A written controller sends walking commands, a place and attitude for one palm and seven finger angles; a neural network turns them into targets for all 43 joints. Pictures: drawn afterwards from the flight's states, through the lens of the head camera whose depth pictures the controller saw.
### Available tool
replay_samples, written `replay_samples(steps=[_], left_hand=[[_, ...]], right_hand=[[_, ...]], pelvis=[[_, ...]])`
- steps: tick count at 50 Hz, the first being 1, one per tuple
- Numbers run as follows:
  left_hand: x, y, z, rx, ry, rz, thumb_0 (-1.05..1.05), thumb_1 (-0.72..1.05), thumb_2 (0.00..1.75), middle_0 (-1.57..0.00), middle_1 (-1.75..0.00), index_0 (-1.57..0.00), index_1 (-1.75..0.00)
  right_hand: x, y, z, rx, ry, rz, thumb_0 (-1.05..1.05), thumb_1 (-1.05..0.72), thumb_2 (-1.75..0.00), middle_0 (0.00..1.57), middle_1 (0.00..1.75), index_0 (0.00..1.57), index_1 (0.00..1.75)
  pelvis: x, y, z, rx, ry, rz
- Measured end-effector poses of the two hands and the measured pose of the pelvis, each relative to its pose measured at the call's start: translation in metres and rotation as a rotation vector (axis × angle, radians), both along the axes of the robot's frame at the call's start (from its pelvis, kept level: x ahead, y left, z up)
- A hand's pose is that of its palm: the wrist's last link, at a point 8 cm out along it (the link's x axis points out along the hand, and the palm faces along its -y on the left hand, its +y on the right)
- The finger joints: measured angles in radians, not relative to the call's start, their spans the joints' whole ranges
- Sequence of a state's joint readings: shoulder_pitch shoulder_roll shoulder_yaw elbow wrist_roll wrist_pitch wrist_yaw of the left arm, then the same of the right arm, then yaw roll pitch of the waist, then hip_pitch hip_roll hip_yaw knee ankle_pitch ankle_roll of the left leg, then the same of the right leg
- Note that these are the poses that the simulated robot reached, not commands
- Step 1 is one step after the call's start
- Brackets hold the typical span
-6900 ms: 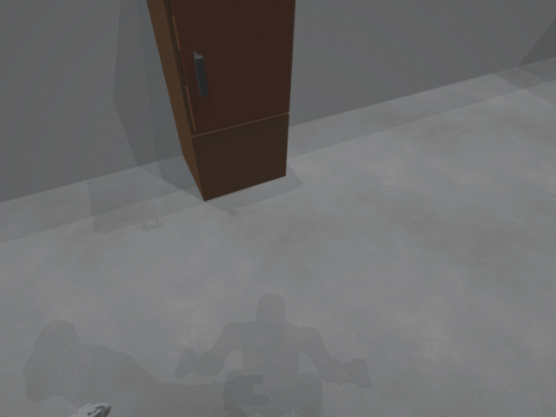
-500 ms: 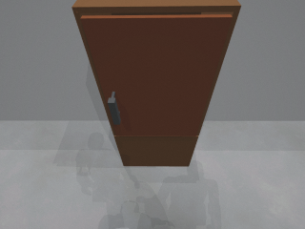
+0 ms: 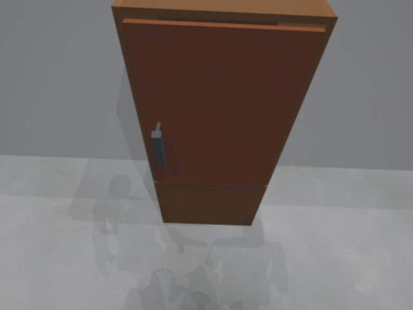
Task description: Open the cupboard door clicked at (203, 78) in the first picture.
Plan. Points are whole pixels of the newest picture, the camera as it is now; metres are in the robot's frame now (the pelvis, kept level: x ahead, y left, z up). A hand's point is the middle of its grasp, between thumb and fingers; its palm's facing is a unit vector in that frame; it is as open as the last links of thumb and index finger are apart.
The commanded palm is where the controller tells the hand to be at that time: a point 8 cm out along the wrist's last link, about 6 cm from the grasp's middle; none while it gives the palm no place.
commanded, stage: come to a stop and stand still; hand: left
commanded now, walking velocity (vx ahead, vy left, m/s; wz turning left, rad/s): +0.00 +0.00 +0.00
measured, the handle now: (160, 144) +0.56 +0.17 -0.10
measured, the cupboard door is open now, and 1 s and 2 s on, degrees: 0 0 0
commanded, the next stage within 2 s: look again from close up in 0.36 s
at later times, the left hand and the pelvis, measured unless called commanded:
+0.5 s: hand out of the picture -0.02 +0.12 -0.18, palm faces +0.02 -0.99 -0.16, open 7.4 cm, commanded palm none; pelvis -0.01 -0.03 +0.00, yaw +0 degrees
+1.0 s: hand out of the picture +0.01 +0.19 -0.18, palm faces +0.00 -0.97 -0.22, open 7.4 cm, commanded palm none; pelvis +0.00 +0.00 +0.00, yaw -1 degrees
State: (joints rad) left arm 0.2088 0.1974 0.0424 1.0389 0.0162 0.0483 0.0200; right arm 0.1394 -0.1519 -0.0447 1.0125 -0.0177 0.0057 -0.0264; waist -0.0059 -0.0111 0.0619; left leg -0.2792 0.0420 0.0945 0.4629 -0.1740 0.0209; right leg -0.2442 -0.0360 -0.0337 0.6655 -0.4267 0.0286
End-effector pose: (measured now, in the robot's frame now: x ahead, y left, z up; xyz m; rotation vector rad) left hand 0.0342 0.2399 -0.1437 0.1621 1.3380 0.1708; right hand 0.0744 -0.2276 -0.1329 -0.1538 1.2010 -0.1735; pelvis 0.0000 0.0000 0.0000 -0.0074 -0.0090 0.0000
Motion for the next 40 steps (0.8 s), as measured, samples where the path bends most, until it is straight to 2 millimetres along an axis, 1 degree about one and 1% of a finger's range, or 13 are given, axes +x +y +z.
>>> replay_samples(steps=[2, 4, 7, 12, 18, 21, 23, 25, 27, 30, 34, 36, 40], left_hand=[[-0.004, -0.008, 0.0, 0.014, -0.023, -0.006, 0.01, 0.9, 0.9, -0.2, -0.3, -0.2, -0.3], [-0.01, -0.018, 0.003, 0.02, -0.031, -0.011, 0.01, 0.91, 0.9, -0.2, -0.3, -0.2, -0.3], [-0.02, -0.032, 0.007, 0.01, -0.03, -0.015, 0.01, 0.9, 0.89, -0.2, -0.3, -0.2, -0.3], [-0.035, -0.046, 0.002, -0.009, -0.004, -0.006, 0.01, 0.91, 0.89, -0.2, -0.3, -0.2, -0.3], [-0.049, -0.059, -0.005, -0.044, 0.052, 0.008, 0.01, 0.91, 0.89, -0.2, -0.3, -0.2, -0.3], [-0.055, -0.064, -0.006, -0.058, 0.078, 0.016, 0.01, 0.91, 0.89, -0.2, -0.3, -0.2, -0.3], [-0.057, -0.067, -0.007, -0.066, 0.092, 0.021, 0.01, 0.91, 0.89, -0.2, -0.3, -0.2, -0.3], [-0.06, -0.068, -0.007, -0.062, 0.093, 0.004, 0.01, 0.91, 0.89, -0.2, -0.3, -0.2, -0.3], [-0.06, -0.066, -0.008, -0.067, 0.093, -0.017, 0.01, 0.9, 0.89, -0.2, -0.3, -0.2, -0.3], [-0.055, -0.057, -0.012, -0.067, 0.086, -0.025, 0.01, 0.9, 0.89, -0.2, -0.3, -0.2, -0.3], [-0.042, -0.039, -0.011, -0.041, 0.046, -0.013, 0.01, 0.91, 0.89, -0.2, -0.3, -0.2, -0.3], [-0.035, -0.029, -0.009, -0.026, 0.018, -0.005, 0.01, 0.91, 0.89, -0.2, -0.3, -0.2, -0.3], [-0.027, -0.015, -0.005, -0.004, -0.014, -0.006, 0.01, 0.91, 0.89, -0.2, -0.3, -0.2, -0.3]], right_hand=[[-0.01, -0.008, -0.008, 0.019, 0.007, -0.011, 0.01, -0.91, -0.9, 0.2, 0.3, 0.2, 0.3], [-0.023, -0.015, -0.014, 0.037, 0.027, -0.024, 0.01, -0.91, -0.9, 0.2, 0.3, 0.2, 0.3], [-0.045, -0.023, -0.015, 0.045, 0.068, -0.035, 0.0, -0.92, -0.9, 0.2, 0.3, 0.2, 0.3], [-0.086, -0.032, -0.018, 0.04, 0.154, -0.049, 0.0, -0.92, -0.9, 0.2, 0.3, 0.2, 0.3], [-0.135, -0.029, -0.016, 0.041, 0.287, -0.079, 0.01, -0.92, -0.9, 0.2, 0.3, 0.19, 0.3], [-0.152, -0.023, -0.014, 0.05, 0.341, -0.088, 0.01, -0.92, -0.9, 0.2, 0.3, 0.19, 0.3], [-0.158, -0.017, -0.013, 0.058, 0.366, -0.092, 0.01, -0.92, -0.9, 0.2, 0.3, 0.19, 0.3], [-0.158, -0.012, -0.013, 0.067, 0.373, -0.089, 0.01, -0.91, -0.9, 0.2, 0.3, 0.19, 0.3], [-0.151, -0.007, -0.016, 0.073, 0.347, -0.09, 0.01, -0.91, -0.9, 0.2, 0.3, 0.19, 0.3], [-0.133, 0.003, -0.019, 0.073, 0.28, -0.085, 0.01, -0.91, -0.9, 0.2, 0.3, 0.19, 0.3], [-0.103, 0.018, -0.021, 0.08, 0.19, -0.048, 0.01, -0.91, -0.9, 0.2, 0.3, 0.19, 0.3], [-0.094, 0.018, -0.022, 0.063, 0.19, -0.022, 0.03, -0.94, -0.9, 0.2, 0.3, 0.2, 0.3], [-0.081, 0.012, -0.02, 0.043, 0.16, -0.013, 0.04, -0.95, -0.9, 0.2, 0.3, 0.2, 0.3]], pelvis=[[-0.005, -0.009, -0.004, 0.018, -0.004, 0.0], [-0.01, -0.015, -0.004, 0.011, -0.018, 0.006], [-0.013, -0.022, -0.001, 0.013, -0.023, 0.009], [-0.016, -0.031, -0.002, 0.004, -0.04, 0.012], [-0.016, -0.035, -0.002, 0.002, -0.037, 0.012], [-0.014, -0.035, -0.001, 0.003, -0.03, 0.013], [-0.013, -0.035, -0.001, 0.003, -0.025, 0.014], [-0.013, -0.032, -0.002, -0.01, -0.014, 0.004], [-0.011, -0.027, -0.004, -0.023, -0.005, 0.0], [-0.008, -0.018, -0.007, -0.021, -0.005, 0.002], [-0.005, -0.009, -0.008, -0.012, -0.009, 0.001], [-0.003, -0.005, -0.008, -0.01, -0.011, 0.006], [-0.001, 0.001, -0.007, -0.001, -0.01, 0.002]])
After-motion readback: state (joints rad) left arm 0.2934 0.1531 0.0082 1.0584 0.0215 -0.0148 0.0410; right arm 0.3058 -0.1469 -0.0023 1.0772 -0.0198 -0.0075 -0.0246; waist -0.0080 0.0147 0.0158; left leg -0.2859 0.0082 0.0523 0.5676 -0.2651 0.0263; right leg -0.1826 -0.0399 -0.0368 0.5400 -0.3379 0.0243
